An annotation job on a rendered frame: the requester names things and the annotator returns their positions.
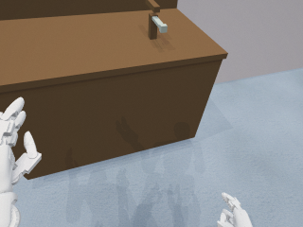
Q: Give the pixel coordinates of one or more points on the robot left hand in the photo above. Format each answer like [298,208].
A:
[10,122]

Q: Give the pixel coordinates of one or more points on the robot right hand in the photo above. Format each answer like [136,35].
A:
[239,218]

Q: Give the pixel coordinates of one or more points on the robot left forearm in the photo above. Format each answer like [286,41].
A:
[10,216]

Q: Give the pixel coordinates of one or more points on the tap lever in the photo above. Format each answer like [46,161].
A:
[163,28]

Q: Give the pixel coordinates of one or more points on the counter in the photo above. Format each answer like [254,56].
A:
[99,80]

